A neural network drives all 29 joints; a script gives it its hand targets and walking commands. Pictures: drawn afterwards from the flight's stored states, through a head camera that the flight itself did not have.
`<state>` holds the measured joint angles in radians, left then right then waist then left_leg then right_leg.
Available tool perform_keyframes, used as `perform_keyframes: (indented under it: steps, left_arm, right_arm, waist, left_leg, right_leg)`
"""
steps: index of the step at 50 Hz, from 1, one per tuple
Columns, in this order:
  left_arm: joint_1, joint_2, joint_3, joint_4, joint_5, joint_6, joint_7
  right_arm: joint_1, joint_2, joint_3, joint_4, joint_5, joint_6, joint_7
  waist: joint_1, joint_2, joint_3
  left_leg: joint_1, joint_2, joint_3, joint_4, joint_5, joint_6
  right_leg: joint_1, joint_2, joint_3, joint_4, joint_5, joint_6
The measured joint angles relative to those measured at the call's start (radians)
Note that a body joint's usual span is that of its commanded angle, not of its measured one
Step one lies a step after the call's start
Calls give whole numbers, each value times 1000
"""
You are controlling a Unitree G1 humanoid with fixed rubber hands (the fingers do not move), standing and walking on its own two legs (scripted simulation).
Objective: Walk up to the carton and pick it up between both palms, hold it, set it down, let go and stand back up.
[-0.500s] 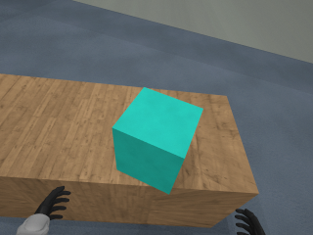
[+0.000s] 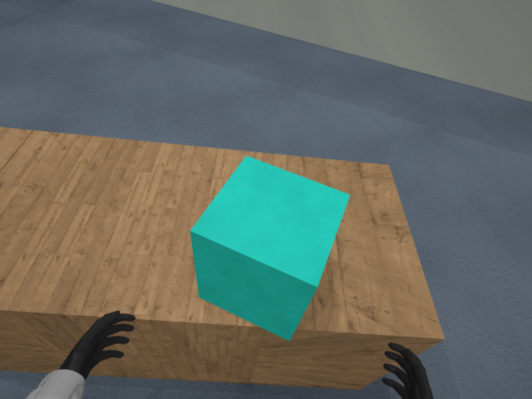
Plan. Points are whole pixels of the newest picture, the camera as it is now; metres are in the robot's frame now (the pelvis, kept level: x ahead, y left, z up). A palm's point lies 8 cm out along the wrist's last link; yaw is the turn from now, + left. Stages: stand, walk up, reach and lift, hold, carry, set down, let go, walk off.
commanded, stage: reach and lift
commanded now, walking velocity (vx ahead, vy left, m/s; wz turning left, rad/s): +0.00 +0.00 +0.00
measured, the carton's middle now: (268, 250) +0.40 -0.01 -0.08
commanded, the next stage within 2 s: none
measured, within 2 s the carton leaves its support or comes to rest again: neither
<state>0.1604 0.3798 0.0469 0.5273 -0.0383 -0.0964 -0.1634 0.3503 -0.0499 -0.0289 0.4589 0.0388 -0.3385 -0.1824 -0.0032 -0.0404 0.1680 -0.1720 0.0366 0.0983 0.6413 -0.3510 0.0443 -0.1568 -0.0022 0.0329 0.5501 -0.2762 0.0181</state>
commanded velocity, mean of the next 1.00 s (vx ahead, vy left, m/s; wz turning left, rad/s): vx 0.00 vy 0.00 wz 0.00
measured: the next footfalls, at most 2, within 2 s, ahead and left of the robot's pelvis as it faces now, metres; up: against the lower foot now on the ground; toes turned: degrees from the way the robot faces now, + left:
none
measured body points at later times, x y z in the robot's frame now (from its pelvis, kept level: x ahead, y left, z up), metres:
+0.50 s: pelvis +0.02 +0.02 +0.00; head +0.04 +0.07 +0.44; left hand +0.22 +0.27 -0.05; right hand +0.17 -0.18 -0.02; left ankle +0.01 +0.08 -0.73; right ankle +0.02 -0.15 -0.73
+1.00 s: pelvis +0.01 +0.04 +0.00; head +0.03 +0.09 +0.44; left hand +0.28 +0.27 -0.01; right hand +0.23 -0.14 +0.00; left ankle +0.01 +0.08 -0.73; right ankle +0.02 -0.15 -0.73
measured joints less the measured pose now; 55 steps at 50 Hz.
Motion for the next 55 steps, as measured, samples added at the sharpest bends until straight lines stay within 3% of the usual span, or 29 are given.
perform_keyframes:
  steps: [14,25,36,55]
  left_arm:
    - [38,0,0,-42,-5,-119,-49]
    - [51,0,0,-89,-5,-154,-64]
    - [-13,0,-37,-109,-49,-138,-61]
    - [-179,0,-64,-196,-58,69,-35]
  right_arm:
    - [24,30,50,-15,47,-172,-66]
    - [24,56,62,-14,63,-242,-90]
    - [-70,56,62,-7,63,-153,-94]
    - [-219,56,61,-70,64,23,-127]
  waist:
    - [0,0,2]
    - [0,4,3]
    - [0,15,5]
    - [0,45,-6]
  left_leg:
    - [0,0,0,14,-30,0]
    - [0,1,0,41,-50,10]
    - [0,1,0,72,-67,29]
    - [0,1,0,59,-63,32]
  right_leg:
    - [11,0,0,-11,-15,0]
    - [27,0,0,-20,-16,0]
    - [43,0,0,-22,-15,0]
    - [65,0,0,-82,17,0]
